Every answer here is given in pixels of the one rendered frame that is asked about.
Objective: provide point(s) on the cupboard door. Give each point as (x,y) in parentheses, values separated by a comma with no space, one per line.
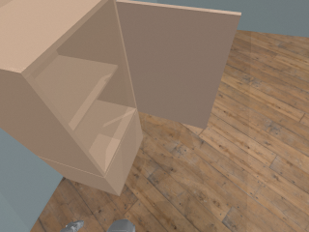
(176,57)

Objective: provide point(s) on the robot left thigh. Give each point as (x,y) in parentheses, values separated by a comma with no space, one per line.
(121,225)

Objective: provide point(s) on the robot left hand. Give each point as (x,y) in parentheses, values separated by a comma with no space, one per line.
(73,226)

